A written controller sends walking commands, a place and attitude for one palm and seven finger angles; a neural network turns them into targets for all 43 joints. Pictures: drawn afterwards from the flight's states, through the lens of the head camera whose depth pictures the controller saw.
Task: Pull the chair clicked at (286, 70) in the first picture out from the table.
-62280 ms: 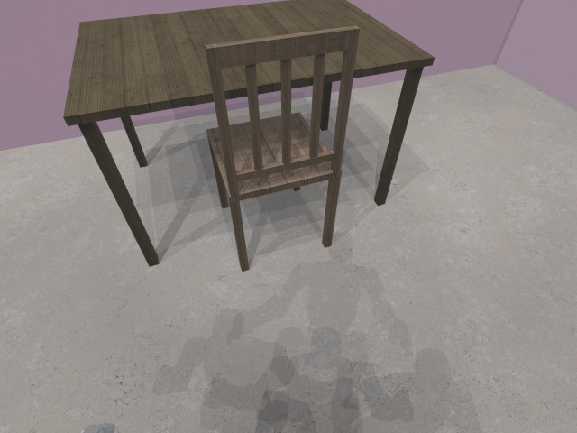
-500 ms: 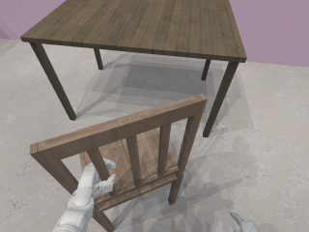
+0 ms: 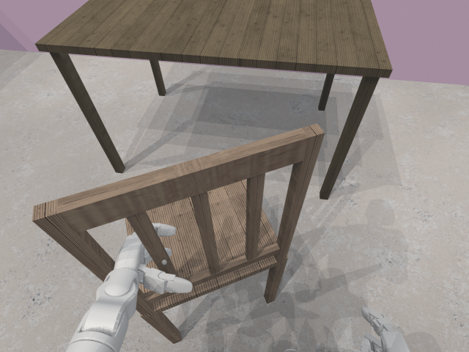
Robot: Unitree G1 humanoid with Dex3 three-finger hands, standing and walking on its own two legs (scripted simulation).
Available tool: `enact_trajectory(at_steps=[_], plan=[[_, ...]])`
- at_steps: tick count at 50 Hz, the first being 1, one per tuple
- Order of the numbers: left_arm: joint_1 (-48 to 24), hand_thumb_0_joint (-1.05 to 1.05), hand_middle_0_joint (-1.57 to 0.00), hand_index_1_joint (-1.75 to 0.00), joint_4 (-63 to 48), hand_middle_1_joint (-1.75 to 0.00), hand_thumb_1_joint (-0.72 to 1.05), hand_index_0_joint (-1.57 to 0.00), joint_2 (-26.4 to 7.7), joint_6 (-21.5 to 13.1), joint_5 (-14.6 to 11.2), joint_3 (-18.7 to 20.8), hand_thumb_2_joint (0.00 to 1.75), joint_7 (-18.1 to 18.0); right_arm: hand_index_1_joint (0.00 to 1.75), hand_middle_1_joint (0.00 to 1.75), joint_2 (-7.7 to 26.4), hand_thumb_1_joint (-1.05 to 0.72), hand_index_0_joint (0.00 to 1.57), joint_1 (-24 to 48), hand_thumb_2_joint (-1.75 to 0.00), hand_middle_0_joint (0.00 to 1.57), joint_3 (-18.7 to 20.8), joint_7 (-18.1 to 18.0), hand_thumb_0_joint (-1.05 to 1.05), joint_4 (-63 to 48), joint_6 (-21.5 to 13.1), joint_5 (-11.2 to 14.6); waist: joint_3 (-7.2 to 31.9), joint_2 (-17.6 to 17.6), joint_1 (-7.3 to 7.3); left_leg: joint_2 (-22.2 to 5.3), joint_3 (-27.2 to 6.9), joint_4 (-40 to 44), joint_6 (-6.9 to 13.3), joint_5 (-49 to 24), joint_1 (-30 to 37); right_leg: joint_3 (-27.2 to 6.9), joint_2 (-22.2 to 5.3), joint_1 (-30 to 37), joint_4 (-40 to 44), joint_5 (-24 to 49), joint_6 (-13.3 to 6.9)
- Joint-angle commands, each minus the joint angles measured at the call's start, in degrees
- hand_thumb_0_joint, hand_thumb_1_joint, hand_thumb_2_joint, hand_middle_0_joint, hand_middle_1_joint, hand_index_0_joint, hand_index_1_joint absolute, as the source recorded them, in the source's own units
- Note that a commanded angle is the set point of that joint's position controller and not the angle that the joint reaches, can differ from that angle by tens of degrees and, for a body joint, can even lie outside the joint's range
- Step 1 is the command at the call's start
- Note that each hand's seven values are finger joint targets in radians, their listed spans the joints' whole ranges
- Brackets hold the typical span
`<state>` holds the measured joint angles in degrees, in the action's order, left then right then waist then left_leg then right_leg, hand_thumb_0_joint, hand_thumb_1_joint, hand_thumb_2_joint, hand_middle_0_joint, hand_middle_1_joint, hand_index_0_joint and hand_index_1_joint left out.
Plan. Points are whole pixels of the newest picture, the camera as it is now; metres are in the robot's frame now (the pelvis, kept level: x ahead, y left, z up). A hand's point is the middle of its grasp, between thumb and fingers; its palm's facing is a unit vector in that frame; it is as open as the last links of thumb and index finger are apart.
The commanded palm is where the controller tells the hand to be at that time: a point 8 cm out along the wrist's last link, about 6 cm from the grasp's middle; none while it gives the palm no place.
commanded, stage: open the thumb and straighten the fingers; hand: left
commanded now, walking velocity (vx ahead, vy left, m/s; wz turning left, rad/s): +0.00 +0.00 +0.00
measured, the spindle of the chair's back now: (208, 239) +0.34 +0.06 -0.05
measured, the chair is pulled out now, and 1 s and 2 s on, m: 0.51 0.51 0.51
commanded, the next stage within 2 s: draw the fingers out of the gap in 0.30 s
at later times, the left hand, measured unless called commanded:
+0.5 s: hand (164, 265) +0.28 +0.14 -0.04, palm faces -0.04 -0.98 -0.20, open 17.4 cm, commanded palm +0.25 +0.19 -0.02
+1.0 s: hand (151, 320) +0.19 +0.14 -0.04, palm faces -0.02 -0.98 -0.19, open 17.5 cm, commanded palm +0.16 +0.20 -0.02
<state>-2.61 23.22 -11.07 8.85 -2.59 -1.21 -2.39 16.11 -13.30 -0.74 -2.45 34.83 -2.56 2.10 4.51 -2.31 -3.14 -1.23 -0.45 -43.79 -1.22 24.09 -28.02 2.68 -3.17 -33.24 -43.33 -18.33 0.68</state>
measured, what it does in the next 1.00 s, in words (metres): stands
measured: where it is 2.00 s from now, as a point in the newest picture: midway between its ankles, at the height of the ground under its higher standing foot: outside the picture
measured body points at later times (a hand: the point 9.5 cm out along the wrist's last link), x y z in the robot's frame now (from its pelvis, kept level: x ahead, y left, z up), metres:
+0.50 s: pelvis +0.01 +0.00 -0.01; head +0.05 -0.02 +0.44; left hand +0.28 +0.19 -0.02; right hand +0.16 -0.26 -0.10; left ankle -0.02 +0.13 -0.71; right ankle +0.03 -0.13 -0.71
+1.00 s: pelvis +0.02 +0.01 -0.02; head +0.04 +0.00 +0.43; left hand +0.19 +0.20 -0.02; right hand +0.20 -0.22 -0.09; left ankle -0.02 +0.13 -0.71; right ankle +0.03 -0.13 -0.71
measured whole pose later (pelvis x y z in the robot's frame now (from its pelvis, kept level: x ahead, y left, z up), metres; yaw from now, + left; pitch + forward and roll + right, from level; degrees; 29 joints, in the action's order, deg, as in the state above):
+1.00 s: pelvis +0.02 +0.01 -0.02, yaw +2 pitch +10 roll -1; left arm 29.2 -10.7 -11.5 14.4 -1.1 -6.2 -2.5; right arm 13.4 -14.2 -2.1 -4.8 27.2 -6.8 1.5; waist 8.8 -2.7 -1.6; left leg -1.0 -2.5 -53.9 -1.0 30.4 -33.6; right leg 4.4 -3.8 -37.5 -52.0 -24.3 1.1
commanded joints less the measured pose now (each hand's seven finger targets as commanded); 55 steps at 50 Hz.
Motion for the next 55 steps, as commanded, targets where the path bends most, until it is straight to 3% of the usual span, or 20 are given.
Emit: enact_trajectory(at_steps=[1,8,11,12,17,18,20,21,24,29,32,34,41,45,46,51,53,55], plan=[[-11.04,0.00,-0.18,-0.51,-12.07,-0.51,-0.55,-0.18,-7.29,-1.95,-0.07,4.42,0.20,-0.56,0.30,0.30,7.41,-0.90,0.20,1.87,-0.90,0.20,2.85,-1.20,0.00,-8.28,-3.39,-0.01,13.63,4.72,-0.29,0.78,-0.05,5.09,2.06,-12.53,-0.98,-0.01,0.41,11.93,4.38,11.48,-1.09],[-9.74,0.00,0.00,0.00,-14.57,0.00,-0.55,0.00,-7.74,-0.36,0.08,4.54,0.20,0.46,0.30,0.30,7.31,-0.90,0.20,1.55,-0.90,0.20,2.39,-1.59,0.00,-9.12,-4.22,-0.09,13.30,4.17,-0.39,1.15,0.04,3.85,2.16,-12.31,-2.42,-0.10,0.18,11.67,3.54,11.75,-0.79],[-8.02,0.00,0.00,0.00,-15.52,0.00,-0.55,0.00,-8.75,0.15,0.37,5.58,0.20,0.39,0.30,0.30,7.32,-0.90,0.20,1.04,-0.90,0.20,2.53,-1.72,0.00,-9.30,-4.53,-0.22,14.19,3.92,-0.01,1.09,-0.04,3.25,2.16,-13.82,-2.00,0.10,0.24,11.91,3.13,13.11,-0.92],[-8.47,0.00,0.00,0.00,-16.39,0.00,-0.55,0.00,-7.38,0.25,0.15,4.33,0.20,0.46,0.30,0.30,7.15,-0.90,0.20,1.00,-0.90,0.20,2.33,-1.69,0.00,-9.54,-4.67,-0.30,14.54,3.66,-0.32,1.29,0.03,3.04,2.17,-13.95,-2.13,0.05,0.09,12.12,2.95,13.68,-0.77],[-6.12,0.00,0.00,0.00,-19.46,0.00,-0.55,0.00,-7.16,0.70,0.51,3.54,0.20,0.07,0.30,0.30,7.07,-0.90,0.20,0.75,-0.90,0.20,2.37,-1.62,0.00,-9.92,-5.13,-0.35,14.56,2.33,-0.40,1.12,-0.17,2.57,2.02,-15.53,-1.41,0.46,0.05,11.49,2.25,15.31,-0.98],[-3.55,0.00,0.00,0.00,-19.66,0.00,-0.55,0.00,-6.50,0.83,0.43,3.49,0.20,-0.02,0.30,0.30,6.91,-0.90,0.20,0.69,-0.90,0.20,2.48,-1.60,0.00,-10.25,-5.28,-0.43,15.47,3.04,0.13,1.17,-0.11,2.44,2.02,-15.89,-1.35,0.59,0.03,12.14,2.04,15.61,-0.93],[-3.85,0.00,0.00,0.00,-19.55,0.00,-0.55,0.00,-7.09,1.20,0.52,3.74,0.20,-0.19,0.30,0.30,7.11,-0.90,0.20,0.45,-0.90,0.20,2.39,-1.68,0.00,-10.12,-5.19,-0.39,14.38,3.40,-0.40,1.15,-0.19,2.08,1.95,-15.74,-1.99,0.62,0.09,11.23,1.81,15.83,-0.91],[-0.57,0.00,0.00,0.00,-19.57,0.00,-0.55,0.00,-6.74,1.51,0.57,3.81,0.20,-0.17,0.30,0.30,7.12,-0.90,0.20,0.52,-0.90,0.20,2.54,-1.64,0.00,-10.59,-5.25,-0.48,14.10,4.28,0.23,1.03,-0.31,2.16,1.94,-16.06,-2.34,0.92,0.10,11.61,1.75,16.08,-1.05],[6.67,0.00,0.00,0.00,-23.55,0.00,-0.55,0.00,-6.37,1.73,0.63,3.15,0.20,-0.09,0.30,0.30,6.73,-0.90,0.20,1.05,-0.90,0.20,2.48,-1.37,0.00,-12.18,-5.50,-0.36,14.68,2.42,1.22,1.01,-0.05,1.99,1.74,-16.77,-2.21,0.96,-0.14,11.93,1.12,16.34,-1.17],[14.66,0.00,0.00,0.00,-30.05,0.00,-0.55,0.00,-6.59,2.47,0.91,2.73,0.20,-0.96,0.30,0.30,6.23,-0.90,0.20,1.29,-0.90,0.20,2.36,-1.46,0.00,-14.02,-5.73,-0.27,13.12,3.61,1.35,1.05,-0.15,1.38,1.83,-15.67,-3.92,0.84,-0.10,11.54,0.71,15.81,-1.21],[17.29,0.00,0.00,0.00,-35.28,0.00,-0.55,0.00,-7.48,2.43,1.28,2.85,0.20,-1.64,0.30,0.30,5.92,-0.90,0.20,1.01,-0.90,0.20,2.47,-1.81,0.00,-14.71,-6.17,-0.32,13.30,2.17,1.16,1.21,-0.15,0.44,1.88,-16.02,-3.72,0.68,-0.16,11.09,0.31,16.12,-1.32],[21.30,0.00,0.00,0.00,-37.15,0.00,-0.55,0.00,-5.66,2.22,1.39,0.89,0.20,-1.55,0.30,0.30,5.46,-0.90,0.20,1.22,-0.90,0.20,2.39,-1.99,0.00,-15.05,-6.69,-0.29,12.15,1.91,1.07,1.09,-0.53,0.11,1.78,-16.21,-3.37,1.26,-0.03,9.53,-0.20,15.27,-1.36],[26.37,0.00,0.00,0.00,-41.78,0.00,-0.55,0.00,-6.16,2.67,2.04,0.31,0.20,-1.95,0.30,0.30,4.99,-0.90,0.20,1.54,-0.90,0.20,2.29,-2.92,0.00,-15.69,-7.41,-0.37,10.40,2.12,0.76,1.32,-1.33,-1.58,1.90,-14.08,-4.63,1.48,0.14,6.56,-0.95,11.70,-1.43],[30.97,0.00,0.00,0.00,-43.77,0.00,-0.55,0.00,-5.45,2.83,2.20,-0.37,0.20,-1.55,0.30,0.30,4.41,-0.90,0.20,2.02,-0.90,0.20,2.14,-3.18,0.00,-16.60,-7.51,-0.41,10.78,1.63,1.38,1.48,-1.57,-1.95,1.80,-13.59,-5.07,1.86,0.12,6.00,-1.90,10.45,-1.45],[32.62,0.00,0.00,0.00,-43.67,0.00,-0.55,0.00,-6.58,3.16,2.28,1.03,0.20,-1.58,0.30,0.30,4.30,-0.90,0.20,2.29,-0.90,0.20,2.39,-3.29,0.00,-16.58,-7.36,-0.36,10.96,1.79,1.80,1.41,-1.58,-2.16,1.80,-13.89,-5.67,1.62,0.18,6.49,-1.87,10.74,-1.68],[37.07,0.00,0.00,0.00,-46.21,0.00,-0.55,0.00,-5.65,3.64,2.63,-0.41,0.20,-1.41,0.30,0.30,3.84,-0.90,0.20,3.11,-0.90,0.20,2.26,-3.43,0.00,-17.73,-7.06,-0.30,9.28,1.91,1.89,1.45,-1.80,-2.51,1.92,-11.97,-7.14,1.66,0.39,5.02,-2.08,8.18,-1.74],[37.42,0.00,0.00,0.00,-49.30,0.00,-0.55,0.00,-4.32,3.09,2.52,-2.60,0.20,-1.04,0.30,0.30,3.81,-0.90,0.20,2.66,-0.90,0.20,2.05,-3.48,0.00,-18.30,-7.52,-0.35,9.96,0.35,1.46,1.53,-1.97,-2.84,1.92,-12.35,-6.34,1.97,0.30,4.40,-2.67,8.03,-1.66],[38.87,0.00,0.00,0.00,-48.69,0.00,-0.55,0.00,-5.30,2.87,2.42,-1.39,0.20,-1.05,0.30,0.30,3.72,-0.90,0.20,2.62,-0.90,0.20,2.16,-3.74,0.00,-18.09,-7.62,-0.26,8.83,1.83,1.50,1.43,-2.27,-2.99,1.85,-11.53,-7.13,2.38,0.53,3.37,-2.82,6.75,-1.61]])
